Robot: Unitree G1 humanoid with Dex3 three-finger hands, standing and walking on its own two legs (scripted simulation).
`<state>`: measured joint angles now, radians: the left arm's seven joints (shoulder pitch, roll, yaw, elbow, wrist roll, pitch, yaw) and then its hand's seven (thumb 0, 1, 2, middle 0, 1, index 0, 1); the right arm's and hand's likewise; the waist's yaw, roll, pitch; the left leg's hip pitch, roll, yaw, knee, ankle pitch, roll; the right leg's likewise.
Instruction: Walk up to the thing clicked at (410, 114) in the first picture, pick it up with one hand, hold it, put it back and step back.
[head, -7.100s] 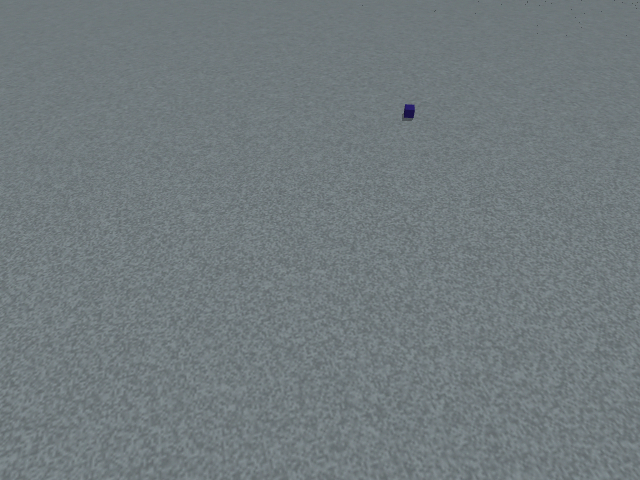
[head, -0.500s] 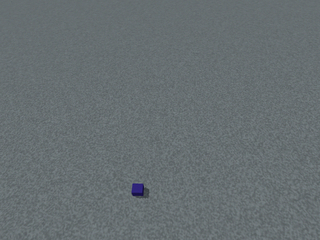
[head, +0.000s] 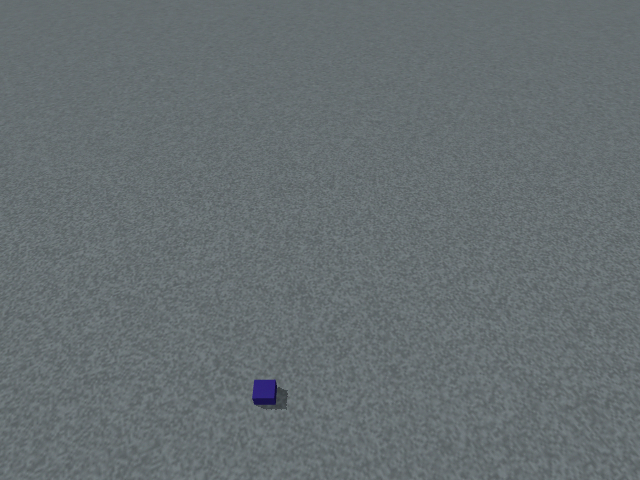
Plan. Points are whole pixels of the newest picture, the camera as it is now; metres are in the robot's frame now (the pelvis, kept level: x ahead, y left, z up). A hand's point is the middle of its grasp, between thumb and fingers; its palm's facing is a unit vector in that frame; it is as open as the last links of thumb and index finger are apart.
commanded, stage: walk up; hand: left
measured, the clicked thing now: (264, 392) +0.53 +0.20 -0.75
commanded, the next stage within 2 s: stand in 0.58 s
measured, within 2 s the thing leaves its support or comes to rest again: neither
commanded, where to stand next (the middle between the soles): +0.08 -0.01 m, yaw -1 degrees
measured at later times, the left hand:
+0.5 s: hand out of the picture +0.09 +0.25 -0.16, palm faces -0.01 -0.94 -0.33, open 7.4 cm
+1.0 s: hand out of the picture +0.12 +0.24 -0.15, palm faces -0.04 -0.94 -0.34, open 7.4 cm
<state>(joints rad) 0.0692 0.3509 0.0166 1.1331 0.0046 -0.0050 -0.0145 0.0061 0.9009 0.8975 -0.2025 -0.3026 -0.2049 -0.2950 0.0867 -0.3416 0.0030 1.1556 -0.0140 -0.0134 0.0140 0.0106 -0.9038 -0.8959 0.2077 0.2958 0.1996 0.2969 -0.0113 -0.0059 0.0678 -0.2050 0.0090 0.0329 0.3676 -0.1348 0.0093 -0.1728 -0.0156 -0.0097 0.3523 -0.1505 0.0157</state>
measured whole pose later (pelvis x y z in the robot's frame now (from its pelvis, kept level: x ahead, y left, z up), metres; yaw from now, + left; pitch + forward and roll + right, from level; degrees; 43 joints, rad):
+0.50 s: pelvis +0.02 +0.00 +0.00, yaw +0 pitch -2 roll +0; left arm 0.09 0.33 0.01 1.15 0.01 -0.01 -0.01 0.01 0.90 0.90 -0.20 -0.30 -0.20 -0.29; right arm 0.04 -0.34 -0.01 1.14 -0.01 -0.01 0.01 0.01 -0.90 -0.90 0.21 0.30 0.20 0.30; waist 0.00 0.01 0.06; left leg -0.17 0.01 0.03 0.33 -0.14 0.01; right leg -0.14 -0.02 -0.01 0.32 -0.16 0.02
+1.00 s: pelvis +0.04 -0.01 +0.00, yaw +0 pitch -1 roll +0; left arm 0.10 0.34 0.00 1.13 0.01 -0.02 0.00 0.01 0.90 0.90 -0.20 -0.30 -0.20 -0.30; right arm 0.09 -0.34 0.00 1.16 -0.02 -0.01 0.01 0.01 -0.90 -0.90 0.21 0.30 0.20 0.30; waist -0.02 0.00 0.04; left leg -0.13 0.01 0.02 0.31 -0.16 -0.01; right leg -0.11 -0.01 -0.02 0.31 -0.19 0.00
